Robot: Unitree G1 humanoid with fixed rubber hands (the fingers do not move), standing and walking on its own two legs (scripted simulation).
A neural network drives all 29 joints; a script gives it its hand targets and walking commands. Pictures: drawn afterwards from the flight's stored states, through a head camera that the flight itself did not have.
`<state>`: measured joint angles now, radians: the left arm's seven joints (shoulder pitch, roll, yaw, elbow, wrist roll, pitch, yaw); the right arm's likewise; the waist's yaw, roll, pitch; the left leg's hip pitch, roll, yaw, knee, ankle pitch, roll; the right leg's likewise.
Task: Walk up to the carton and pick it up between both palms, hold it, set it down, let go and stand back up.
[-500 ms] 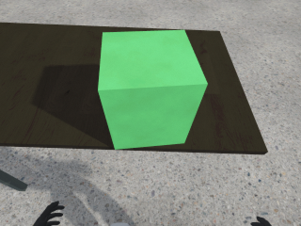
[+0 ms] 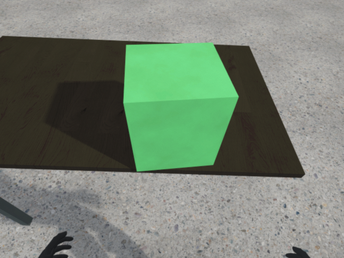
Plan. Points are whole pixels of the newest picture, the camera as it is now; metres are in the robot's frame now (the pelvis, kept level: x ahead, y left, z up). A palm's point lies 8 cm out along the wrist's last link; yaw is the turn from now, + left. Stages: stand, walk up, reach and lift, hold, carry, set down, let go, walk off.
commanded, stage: walk up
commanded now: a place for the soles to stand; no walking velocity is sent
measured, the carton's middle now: (173, 109) +0.44 +0.01 +0.10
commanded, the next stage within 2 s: reach and lift in 0.36 s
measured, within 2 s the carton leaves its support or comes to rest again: neither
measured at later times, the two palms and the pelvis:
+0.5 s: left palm out of the picture +0.13 +0.30 -0.10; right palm out of the picture +0.10 -0.32 -0.09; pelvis -0.01 +0.00 +0.00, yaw +0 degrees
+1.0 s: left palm (64, 256) +0.14 +0.24 -0.06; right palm (320, 249) +0.14 -0.31 -0.03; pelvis -0.01 -0.01 +0.01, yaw -1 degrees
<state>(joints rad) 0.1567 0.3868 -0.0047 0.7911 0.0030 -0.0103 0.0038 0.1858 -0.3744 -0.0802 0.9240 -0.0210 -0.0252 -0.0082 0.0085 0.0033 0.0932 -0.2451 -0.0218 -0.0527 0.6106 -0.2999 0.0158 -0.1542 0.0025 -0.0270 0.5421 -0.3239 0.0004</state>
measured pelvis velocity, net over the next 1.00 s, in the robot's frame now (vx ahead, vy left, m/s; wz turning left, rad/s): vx -0.01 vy -0.01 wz -0.01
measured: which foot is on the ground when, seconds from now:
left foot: down 0.00-1.00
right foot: down 0.00-1.00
